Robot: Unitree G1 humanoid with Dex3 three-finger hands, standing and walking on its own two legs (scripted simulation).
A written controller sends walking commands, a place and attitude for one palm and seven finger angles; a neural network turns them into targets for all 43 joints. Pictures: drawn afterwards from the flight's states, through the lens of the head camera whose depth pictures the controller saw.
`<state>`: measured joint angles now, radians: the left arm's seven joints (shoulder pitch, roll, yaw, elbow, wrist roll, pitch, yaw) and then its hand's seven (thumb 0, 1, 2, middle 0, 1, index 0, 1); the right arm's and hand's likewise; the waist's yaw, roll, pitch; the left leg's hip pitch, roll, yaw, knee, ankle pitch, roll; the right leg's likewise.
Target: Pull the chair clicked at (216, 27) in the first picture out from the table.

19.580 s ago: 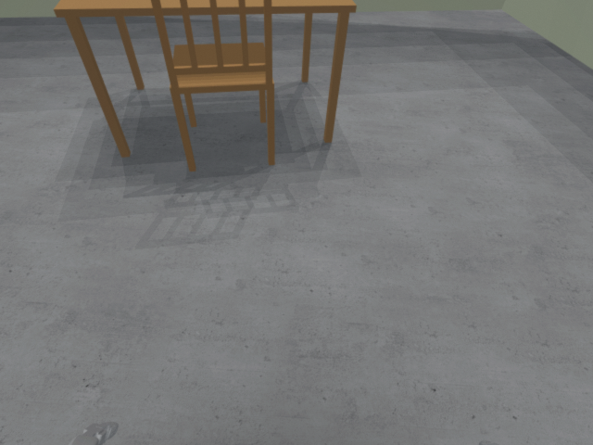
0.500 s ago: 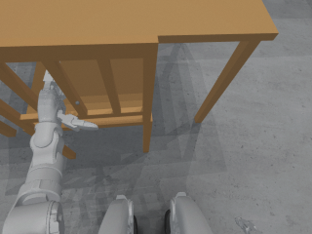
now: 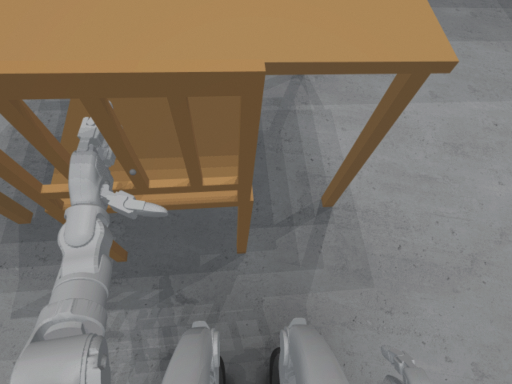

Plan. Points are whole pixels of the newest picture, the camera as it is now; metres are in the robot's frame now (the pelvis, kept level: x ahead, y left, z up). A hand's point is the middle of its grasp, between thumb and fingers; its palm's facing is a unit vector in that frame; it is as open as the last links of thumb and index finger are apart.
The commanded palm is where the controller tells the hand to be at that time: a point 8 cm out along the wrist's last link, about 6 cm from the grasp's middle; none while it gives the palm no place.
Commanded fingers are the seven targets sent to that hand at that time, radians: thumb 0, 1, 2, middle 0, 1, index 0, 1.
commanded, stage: hook a spindle and tug to test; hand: left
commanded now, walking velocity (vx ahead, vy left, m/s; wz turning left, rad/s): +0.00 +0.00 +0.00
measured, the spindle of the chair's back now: (122, 148) +0.47 +0.21 +0.01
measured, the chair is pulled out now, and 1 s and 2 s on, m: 0.00 0.02 0.13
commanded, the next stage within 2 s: step backward, pulling the chair out in 1.28 s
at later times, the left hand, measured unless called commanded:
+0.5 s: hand (132, 166) +0.44 +0.19 +0.01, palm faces +0.08 -1.00 -0.01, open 8.6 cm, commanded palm +0.40 +0.23 +0.02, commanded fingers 0.00 0.73 0.83 -0.50 -1.45 -0.50 -1.45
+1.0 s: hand (132, 177) +0.42 +0.19 +0.02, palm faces +0.08 -1.00 -0.01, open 5.7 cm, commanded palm +0.38 +0.23 +0.02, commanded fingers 0.00 0.90 0.90 -0.50 -1.45 -0.50 -1.45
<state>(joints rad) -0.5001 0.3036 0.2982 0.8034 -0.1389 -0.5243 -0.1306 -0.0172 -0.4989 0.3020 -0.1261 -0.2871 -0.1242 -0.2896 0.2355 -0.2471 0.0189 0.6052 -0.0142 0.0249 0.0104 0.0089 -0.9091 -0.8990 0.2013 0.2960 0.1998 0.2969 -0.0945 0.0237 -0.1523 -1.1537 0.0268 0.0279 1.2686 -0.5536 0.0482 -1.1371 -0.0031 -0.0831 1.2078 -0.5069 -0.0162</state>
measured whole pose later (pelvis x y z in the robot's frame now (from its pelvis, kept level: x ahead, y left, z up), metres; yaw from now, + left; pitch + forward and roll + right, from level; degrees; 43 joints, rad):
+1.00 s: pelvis +0.02 +0.01 +0.01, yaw -1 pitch +26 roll -3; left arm -0.31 0.26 0.26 0.60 -0.18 -0.48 -0.10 0.01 0.71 0.79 -0.37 -1.37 -0.38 -1.42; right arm 0.24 -0.23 0.00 0.58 -0.01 0.03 0.03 0.01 -0.91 -0.90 0.20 0.30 0.20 0.30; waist -0.09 0.03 -0.16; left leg -1.10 0.03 0.05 1.23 -0.58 0.06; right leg -1.09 0.01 -0.06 1.15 -0.51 0.00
